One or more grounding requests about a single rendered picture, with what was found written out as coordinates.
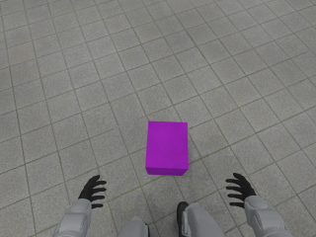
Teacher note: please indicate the robot left forearm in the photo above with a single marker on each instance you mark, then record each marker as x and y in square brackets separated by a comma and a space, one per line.
[76, 219]

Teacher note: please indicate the robot left hand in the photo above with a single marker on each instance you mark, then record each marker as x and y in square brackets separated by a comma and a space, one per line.
[89, 190]

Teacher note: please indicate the right robot foot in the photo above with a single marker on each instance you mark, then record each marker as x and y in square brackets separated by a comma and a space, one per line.
[180, 208]

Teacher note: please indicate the carton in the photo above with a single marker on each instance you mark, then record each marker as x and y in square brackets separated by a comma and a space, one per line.
[167, 149]

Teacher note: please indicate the robot right hand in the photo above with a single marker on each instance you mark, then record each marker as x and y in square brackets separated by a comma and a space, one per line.
[245, 189]

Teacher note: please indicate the right robot thigh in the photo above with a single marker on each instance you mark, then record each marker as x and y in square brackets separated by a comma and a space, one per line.
[199, 223]

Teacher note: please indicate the robot right forearm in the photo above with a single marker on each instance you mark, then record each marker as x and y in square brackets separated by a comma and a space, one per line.
[262, 217]

